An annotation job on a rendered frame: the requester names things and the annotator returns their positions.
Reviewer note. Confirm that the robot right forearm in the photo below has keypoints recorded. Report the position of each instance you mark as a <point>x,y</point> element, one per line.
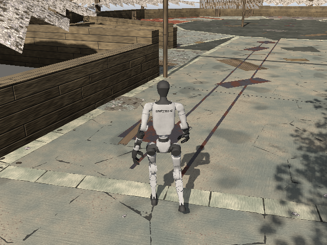
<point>186,131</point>

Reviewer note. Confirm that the right robot upper arm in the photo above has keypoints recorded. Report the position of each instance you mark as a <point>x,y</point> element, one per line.
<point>182,116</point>

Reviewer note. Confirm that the robot left thigh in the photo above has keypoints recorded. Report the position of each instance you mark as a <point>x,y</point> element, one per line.
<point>151,154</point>

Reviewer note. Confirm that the robot left hand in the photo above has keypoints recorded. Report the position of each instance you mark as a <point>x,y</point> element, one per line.
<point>134,154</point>

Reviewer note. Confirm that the robot right shin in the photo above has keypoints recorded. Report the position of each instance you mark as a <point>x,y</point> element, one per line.
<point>179,189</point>

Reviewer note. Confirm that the left robot upper arm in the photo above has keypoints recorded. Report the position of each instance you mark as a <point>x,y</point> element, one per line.
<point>145,116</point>

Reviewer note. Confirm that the robot right hand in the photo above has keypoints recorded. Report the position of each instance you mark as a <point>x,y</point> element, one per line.
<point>182,136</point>

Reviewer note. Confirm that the robot left forearm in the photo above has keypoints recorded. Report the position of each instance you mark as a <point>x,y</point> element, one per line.
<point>139,139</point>

